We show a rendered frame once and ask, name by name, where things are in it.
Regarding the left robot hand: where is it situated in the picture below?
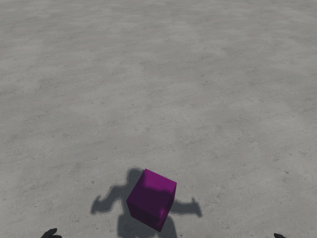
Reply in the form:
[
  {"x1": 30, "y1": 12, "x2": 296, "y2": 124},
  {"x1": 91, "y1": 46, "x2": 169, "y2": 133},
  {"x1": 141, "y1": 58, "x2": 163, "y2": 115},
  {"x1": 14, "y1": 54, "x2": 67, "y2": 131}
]
[{"x1": 41, "y1": 228, "x2": 62, "y2": 238}]

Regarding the carton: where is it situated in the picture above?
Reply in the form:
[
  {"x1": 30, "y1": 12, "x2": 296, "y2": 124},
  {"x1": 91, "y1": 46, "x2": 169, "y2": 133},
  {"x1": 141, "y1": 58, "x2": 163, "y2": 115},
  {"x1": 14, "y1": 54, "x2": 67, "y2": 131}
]
[{"x1": 126, "y1": 169, "x2": 177, "y2": 232}]

